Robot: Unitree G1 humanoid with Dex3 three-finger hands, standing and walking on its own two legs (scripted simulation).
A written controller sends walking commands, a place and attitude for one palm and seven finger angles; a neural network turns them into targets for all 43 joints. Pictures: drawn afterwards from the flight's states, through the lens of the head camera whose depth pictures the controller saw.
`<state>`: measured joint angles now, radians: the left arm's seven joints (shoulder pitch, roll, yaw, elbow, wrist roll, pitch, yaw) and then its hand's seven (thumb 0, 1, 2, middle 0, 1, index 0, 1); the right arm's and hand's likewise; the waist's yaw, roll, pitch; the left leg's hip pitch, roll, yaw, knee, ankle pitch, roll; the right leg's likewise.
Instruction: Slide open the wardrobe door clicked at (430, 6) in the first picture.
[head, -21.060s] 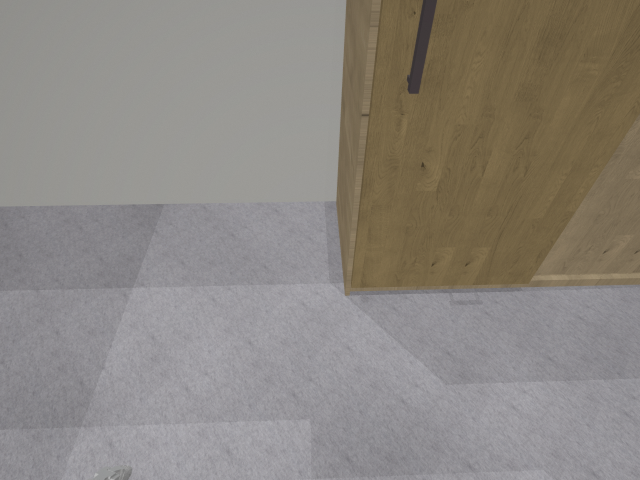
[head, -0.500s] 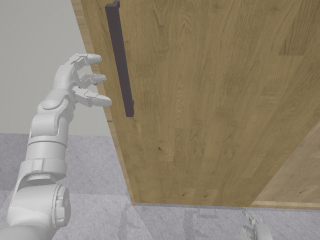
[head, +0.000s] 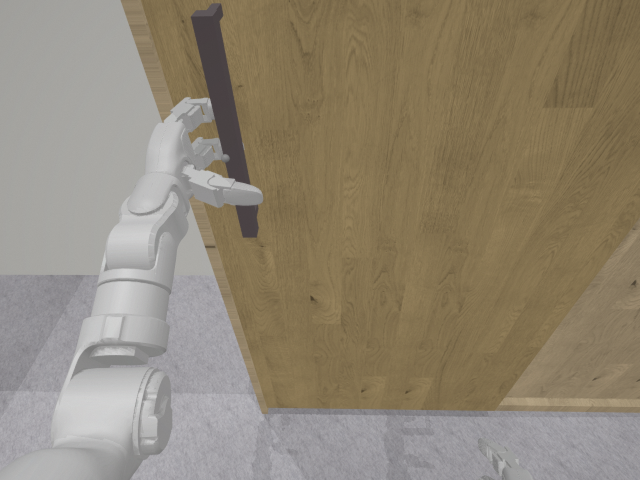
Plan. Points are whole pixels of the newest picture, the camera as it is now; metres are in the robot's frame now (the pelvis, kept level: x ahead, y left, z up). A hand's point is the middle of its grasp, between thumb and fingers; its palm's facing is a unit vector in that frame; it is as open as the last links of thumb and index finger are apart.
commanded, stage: feel for the door with the fingertips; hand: left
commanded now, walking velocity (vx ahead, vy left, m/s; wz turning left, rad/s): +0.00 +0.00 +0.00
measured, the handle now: (235, 138) +0.47 +0.13 +0.22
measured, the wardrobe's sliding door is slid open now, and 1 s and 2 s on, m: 0.00 0.00 0.00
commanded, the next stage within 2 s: slide the fingers in behind the handle in 0.32 s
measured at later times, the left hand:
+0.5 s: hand (214, 159) +0.43 +0.15 +0.22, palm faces +0.04 -1.00 -0.01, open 13.5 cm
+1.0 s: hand (229, 164) +0.41 +0.13 +0.22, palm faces +0.02 -1.00 -0.01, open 14.0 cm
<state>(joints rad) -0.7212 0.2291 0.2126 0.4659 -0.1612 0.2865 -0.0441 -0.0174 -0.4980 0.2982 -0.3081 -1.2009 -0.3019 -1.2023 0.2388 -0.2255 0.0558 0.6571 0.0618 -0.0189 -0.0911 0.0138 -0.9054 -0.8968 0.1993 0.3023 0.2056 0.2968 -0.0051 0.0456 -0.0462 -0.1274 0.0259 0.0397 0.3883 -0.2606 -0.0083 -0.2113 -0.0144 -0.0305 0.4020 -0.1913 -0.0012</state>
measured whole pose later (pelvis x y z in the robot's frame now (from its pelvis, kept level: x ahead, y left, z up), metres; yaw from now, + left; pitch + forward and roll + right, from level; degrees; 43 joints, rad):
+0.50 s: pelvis -0.01 +0.00 +0.00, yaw +2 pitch +1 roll +0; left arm -0.88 0.29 0.19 0.72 -0.16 0.22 -0.08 -0.02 -0.50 0.30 -0.37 -1.24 -0.37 -1.26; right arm 0.25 -0.25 0.04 0.68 0.07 -0.06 -0.11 0.01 -0.91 -0.90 0.20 0.30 0.20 0.30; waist 0.00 0.04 -0.03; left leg -0.18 0.02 0.01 0.41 -0.25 -0.01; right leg -0.24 -0.02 -0.06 0.41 -0.18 0.00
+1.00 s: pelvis -0.01 +0.00 +0.00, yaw +0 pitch +0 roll +0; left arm -0.73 0.21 0.17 0.48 -0.16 0.26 -0.03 -0.02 -0.50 0.30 -0.30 -1.20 -0.30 -1.20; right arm 0.24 -0.24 0.04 0.66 0.07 -0.06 -0.09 0.01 -0.91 -0.90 0.20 0.30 0.20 0.30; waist 0.00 0.04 -0.04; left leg -0.14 0.02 0.04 0.39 -0.25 -0.01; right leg -0.21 -0.02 -0.03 0.40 -0.17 0.00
